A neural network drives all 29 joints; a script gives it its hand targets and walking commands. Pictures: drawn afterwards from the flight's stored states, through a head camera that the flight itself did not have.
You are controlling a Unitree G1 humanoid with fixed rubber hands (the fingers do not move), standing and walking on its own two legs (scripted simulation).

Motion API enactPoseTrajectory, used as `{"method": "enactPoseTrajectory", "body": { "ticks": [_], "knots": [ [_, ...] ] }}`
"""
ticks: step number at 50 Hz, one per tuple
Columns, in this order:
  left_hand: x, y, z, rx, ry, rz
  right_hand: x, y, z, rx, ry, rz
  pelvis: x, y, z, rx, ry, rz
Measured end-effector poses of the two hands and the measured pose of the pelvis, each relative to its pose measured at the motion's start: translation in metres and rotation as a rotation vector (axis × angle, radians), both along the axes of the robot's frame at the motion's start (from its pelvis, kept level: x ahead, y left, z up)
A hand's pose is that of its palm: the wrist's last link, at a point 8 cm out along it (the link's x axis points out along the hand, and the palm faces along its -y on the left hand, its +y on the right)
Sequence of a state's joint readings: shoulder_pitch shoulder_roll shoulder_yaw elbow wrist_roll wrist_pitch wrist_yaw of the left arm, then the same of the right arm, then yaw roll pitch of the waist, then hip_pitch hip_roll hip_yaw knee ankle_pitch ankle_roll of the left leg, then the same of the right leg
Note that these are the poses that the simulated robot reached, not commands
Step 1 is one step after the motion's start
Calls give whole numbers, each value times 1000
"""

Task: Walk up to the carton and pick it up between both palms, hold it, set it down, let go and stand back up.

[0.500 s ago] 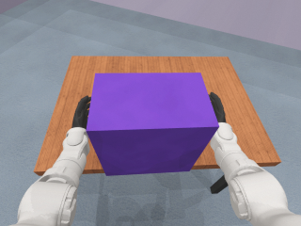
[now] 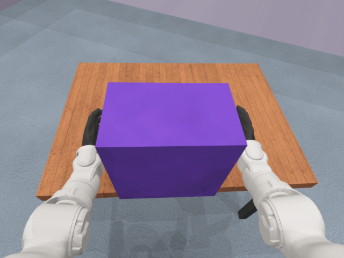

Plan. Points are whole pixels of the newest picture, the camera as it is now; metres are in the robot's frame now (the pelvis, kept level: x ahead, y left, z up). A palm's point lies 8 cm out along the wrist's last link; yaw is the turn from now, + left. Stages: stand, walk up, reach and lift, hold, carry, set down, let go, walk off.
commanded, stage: reach and lift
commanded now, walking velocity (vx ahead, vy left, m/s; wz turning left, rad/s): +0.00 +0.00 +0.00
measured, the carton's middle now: (168, 146) +0.42 +0.02 -0.01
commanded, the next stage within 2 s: none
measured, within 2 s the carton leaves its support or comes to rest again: leaves its support in 1.10 s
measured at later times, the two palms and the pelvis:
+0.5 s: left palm (92, 140) +0.40 +0.21 +0.03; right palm (246, 141) +0.41 -0.17 +0.04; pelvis +0.02 +0.01 +0.02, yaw +0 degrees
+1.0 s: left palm (90, 146) +0.38 +0.21 +0.03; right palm (247, 144) +0.40 -0.17 +0.04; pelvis +0.02 +0.00 +0.02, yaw +0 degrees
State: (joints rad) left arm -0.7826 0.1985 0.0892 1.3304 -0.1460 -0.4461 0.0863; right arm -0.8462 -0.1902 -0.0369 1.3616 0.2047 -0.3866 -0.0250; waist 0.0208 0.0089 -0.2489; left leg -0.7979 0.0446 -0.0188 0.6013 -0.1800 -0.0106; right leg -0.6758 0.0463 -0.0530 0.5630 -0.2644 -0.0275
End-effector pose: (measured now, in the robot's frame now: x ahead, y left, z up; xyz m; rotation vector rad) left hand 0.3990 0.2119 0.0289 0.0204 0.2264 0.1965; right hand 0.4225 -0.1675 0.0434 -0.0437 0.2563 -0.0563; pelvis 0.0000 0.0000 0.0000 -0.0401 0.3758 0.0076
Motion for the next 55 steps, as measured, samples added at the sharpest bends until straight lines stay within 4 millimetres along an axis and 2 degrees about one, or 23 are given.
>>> {"method": "enactPoseTrajectory", "body": {
  "ticks": [12, 31, 44, 55],
  "knots": [
    [-5, -2, 4, 12, -16, -33, -17, -2, 1, 2, -42, -17, 5, 6, 13, 10, -55, 6],
    [0, -2, 3, 23, 8, -35, -12, -2, -2, -4, -45, -20, 22, 7, 20, 17, -78, -8],
    [-10, -2, 4, 19, -15, -19, -17, -2, 0, -31, -74, 0, 21, 3, 21, 19, -77, -17],
    [-20, -3, 7, 20, -33, -17, -26, -3, 3, -56, -92, 3, 11, 0, 21, 19, -69, -12]
  ]
}}
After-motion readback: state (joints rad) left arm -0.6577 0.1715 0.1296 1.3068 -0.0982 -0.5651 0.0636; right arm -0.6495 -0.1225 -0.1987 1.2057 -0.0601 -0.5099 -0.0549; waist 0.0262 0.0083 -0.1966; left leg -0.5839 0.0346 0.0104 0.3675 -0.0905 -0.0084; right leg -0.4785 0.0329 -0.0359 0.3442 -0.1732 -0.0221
